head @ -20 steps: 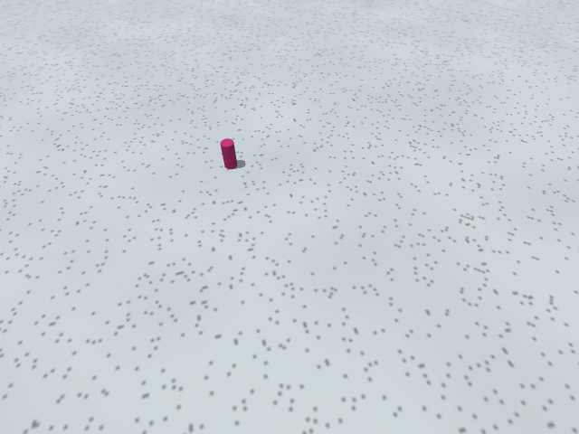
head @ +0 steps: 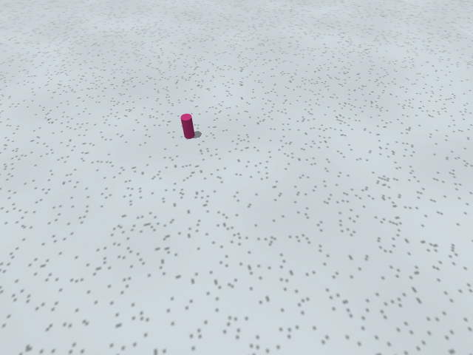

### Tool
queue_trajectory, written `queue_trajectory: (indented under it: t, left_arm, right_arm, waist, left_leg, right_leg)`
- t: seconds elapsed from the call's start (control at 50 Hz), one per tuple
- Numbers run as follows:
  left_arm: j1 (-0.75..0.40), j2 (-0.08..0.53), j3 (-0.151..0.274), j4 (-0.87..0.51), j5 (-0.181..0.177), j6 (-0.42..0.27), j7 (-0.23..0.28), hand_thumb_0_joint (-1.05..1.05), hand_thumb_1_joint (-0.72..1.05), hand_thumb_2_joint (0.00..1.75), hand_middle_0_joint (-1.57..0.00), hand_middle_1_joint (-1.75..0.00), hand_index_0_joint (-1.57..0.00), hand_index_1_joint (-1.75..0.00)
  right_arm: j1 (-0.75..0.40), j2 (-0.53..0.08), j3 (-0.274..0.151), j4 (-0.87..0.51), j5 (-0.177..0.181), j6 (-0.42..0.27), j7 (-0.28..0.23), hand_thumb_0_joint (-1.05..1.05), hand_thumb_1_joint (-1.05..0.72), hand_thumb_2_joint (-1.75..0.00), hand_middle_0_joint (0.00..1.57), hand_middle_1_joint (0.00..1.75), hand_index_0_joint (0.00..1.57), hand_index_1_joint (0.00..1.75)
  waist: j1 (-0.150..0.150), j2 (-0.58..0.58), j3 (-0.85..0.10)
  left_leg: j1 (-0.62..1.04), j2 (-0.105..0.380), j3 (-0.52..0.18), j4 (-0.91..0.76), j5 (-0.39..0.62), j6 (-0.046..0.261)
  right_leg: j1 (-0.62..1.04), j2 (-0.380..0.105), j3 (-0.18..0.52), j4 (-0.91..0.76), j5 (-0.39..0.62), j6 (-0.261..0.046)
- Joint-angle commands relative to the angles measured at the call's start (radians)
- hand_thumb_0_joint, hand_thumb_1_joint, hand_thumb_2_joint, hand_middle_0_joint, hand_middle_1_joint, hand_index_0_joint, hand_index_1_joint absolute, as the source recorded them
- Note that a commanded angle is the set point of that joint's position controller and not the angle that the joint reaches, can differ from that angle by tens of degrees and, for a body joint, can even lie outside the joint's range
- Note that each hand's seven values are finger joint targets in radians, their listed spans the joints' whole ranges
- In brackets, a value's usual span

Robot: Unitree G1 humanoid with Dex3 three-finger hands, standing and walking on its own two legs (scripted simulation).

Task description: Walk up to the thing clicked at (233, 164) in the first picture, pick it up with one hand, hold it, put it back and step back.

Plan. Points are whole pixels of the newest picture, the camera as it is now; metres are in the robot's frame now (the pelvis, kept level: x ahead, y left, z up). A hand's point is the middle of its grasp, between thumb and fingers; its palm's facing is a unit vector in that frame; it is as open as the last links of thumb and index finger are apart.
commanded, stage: stand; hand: left
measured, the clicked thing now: (187, 126) +1.49 +0.39 -0.71
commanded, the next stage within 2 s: walk up in 0.72 s
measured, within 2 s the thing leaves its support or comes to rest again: neither
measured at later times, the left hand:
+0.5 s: hand out of the picture +0.07 +0.25 -0.16, palm faces -0.02 -0.94 -0.35, open 7.4 cm
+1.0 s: hand out of the picture +0.05 +0.34 -0.15, palm faces +0.09 -0.92 -0.39, open 7.4 cm
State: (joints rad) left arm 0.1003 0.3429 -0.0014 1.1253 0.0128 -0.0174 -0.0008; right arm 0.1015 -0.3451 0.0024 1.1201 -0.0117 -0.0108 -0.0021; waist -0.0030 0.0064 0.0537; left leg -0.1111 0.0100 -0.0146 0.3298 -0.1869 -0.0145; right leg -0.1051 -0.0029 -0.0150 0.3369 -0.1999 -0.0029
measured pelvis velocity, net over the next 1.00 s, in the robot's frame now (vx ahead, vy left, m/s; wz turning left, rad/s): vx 0.05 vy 0.04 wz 0.09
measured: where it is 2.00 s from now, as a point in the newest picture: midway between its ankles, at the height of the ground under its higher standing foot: (220, 275)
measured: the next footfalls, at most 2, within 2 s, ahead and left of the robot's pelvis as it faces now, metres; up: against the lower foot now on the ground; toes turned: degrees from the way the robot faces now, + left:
left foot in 1.06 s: +0.20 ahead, +0.23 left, +0.00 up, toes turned +10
right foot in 1.56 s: +0.49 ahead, -0.01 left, +0.00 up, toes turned +2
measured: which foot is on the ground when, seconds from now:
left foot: down 0.00-0.78, up 0.80-1.00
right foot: down 0.00-1.00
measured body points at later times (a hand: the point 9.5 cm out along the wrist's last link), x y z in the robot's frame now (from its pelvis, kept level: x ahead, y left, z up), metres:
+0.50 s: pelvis +0.00 +0.00 +0.00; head +0.01 +0.00 +0.45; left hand +0.08 +0.30 -0.13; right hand +0.08 -0.30 -0.13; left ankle +0.00 +0.13 -0.75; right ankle -0.01 -0.12 -0.75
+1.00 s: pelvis +0.05 +0.04 -0.01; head +0.05 +0.05 +0.44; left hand +0.05 +0.38 -0.13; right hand +0.16 -0.29 -0.11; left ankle +0.12 +0.20 -0.72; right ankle -0.01 -0.11 -0.75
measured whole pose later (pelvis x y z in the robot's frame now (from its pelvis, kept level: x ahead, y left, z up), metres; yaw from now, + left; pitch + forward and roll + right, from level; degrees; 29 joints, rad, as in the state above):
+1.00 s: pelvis +0.05 +0.04 -0.01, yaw +5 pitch -2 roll -2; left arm 0.27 0.44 0.09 1.02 0.05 -0.06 -0.06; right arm 0.21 -0.44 -0.09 1.01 -0.04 -0.01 0.09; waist 0.04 0.02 0.04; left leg -0.43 0.09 -0.02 0.70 -0.34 0.00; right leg 0.00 -0.05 -0.09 0.36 -0.32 0.00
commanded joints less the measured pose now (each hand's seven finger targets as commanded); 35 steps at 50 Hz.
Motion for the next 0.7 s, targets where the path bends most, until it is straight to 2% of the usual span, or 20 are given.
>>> queue_trajectory:
  t: [0.0,0.08,0.24,0.28,0.4,0.46,0.54,0.68]
  left_arm:
    - [-0.041,0.213,0.040,-0.056,-0.007,-0.017,0.012,0.00,0.90,0.90,-0.20,-0.30,-0.20,-0.30]
    - [-0.037,0.210,0.039,-0.057,-0.006,-0.017,0.012,0.00,0.90,0.90,-0.20,-0.30,-0.20,-0.30]
    - [-0.042,0.216,0.042,-0.058,-0.004,-0.018,0.014,0.00,0.90,0.90,-0.20,-0.30,-0.20,-0.30]
    - [-0.042,0.215,0.043,-0.059,-0.004,-0.019,0.013,0.00,0.90,0.90,-0.20,-0.30,-0.20,-0.30]
    - [-0.033,0.217,0.044,-0.054,-0.007,-0.017,0.011,0.00,0.90,0.90,-0.20,-0.30,-0.20,-0.30]
    - [-0.037,0.215,0.044,-0.057,-0.005,-0.017,0.010,0.00,0.90,0.90,-0.20,-0.30,-0.20,-0.30]
    - [-0.032,0.217,0.045,-0.059,-0.005,-0.018,0.009,0.00,0.90,0.90,-0.20,-0.30,-0.20,-0.30]
    - [-0.028,0.215,0.042,-0.058,-0.004,-0.016,0.009,0.00,0.90,0.90,-0.20,-0.30,-0.20,-0.30]
  right_arm:
    - [-0.026,-0.205,-0.036,-0.053,0.004,-0.024,-0.011,0.00,-0.90,-0.90,0.20,0.30,0.20,0.30]
    - [-0.031,-0.207,-0.037,-0.055,0.006,-0.023,-0.011,0.00,-0.90,-0.90,0.20,0.30,0.20,0.30]
    - [-0.035,-0.203,-0.037,-0.059,0.006,-0.020,-0.011,0.00,-0.90,-0.90,0.20,0.30,0.20,0.30]
    - [-0.027,-0.204,-0.037,-0.059,0.006,-0.019,-0.011,0.00,-0.90,-0.90,0.20,0.30,0.20,0.30]
    - [-0.030,-0.204,-0.036,-0.055,0.006,-0.019,-0.009,0.00,-0.90,-0.90,0.20,0.30,0.20,0.30]
    - [-0.020,-0.207,-0.036,-0.055,0.003,-0.020,-0.009,0.00,-0.90,-0.90,0.20,0.30,0.20,0.30]
    - [-0.026,-0.207,-0.036,-0.057,0.004,-0.022,-0.009,0.00,-0.90,-0.90,0.20,0.30,0.20,0.30]
    - [-0.021,-0.210,-0.035,-0.055,0.004,-0.022,-0.009,0.00,-0.90,-0.90,0.20,0.30,0.20,0.30]
  waist:
    - [0.002,-0.004,-0.087]
    - [0.003,-0.004,-0.095]
    - [0.003,-0.022,-0.081]
    - [0.002,-0.020,-0.100]
    - [0.003,0.000,-0.059]
    - [0.000,-0.003,-0.070]
    - [0.005,0.004,-0.085]
    - [0.005,-0.004,-0.084]
  left_leg:
    - [0.014,0.117,-0.077,-0.036,0.199,0.033]
    - [0.029,0.118,-0.078,-0.035,0.226,0.030]
    - [0.025,0.117,-0.077,-0.041,0.190,0.031]
    - [0.031,0.119,-0.072,-0.032,0.200,0.035]
    - [0.012,0.113,-0.079,-0.054,0.139,0.031]
    - [0.010,0.114,-0.074,-0.056,0.106,0.032]
    - [0.021,0.119,-0.079,-0.052,0.155,0.034]
    - [0.024,0.120,-0.080,-0.056,0.152,0.033]
  right_leg:
    - [0.021,-0.131,0.093,-0.050,0.209,-0.023]
    - [0.026,-0.129,0.085,-0.047,0.230,-0.024]
    - [0.018,-0.130,0.086,-0.062,0.201,-0.022]
    - [0.037,-0.136,0.091,-0.060,0.228,-0.024]
    - [0.007,-0.129,0.094,-0.077,0.151,-0.024]
    - [0.006,-0.129,0.097,-0.081,0.117,-0.024]
    - [0.023,-0.133,0.097,-0.068,0.169,-0.027]
    - [0.013,-0.128,0.093,-0.070,0.152,-0.027]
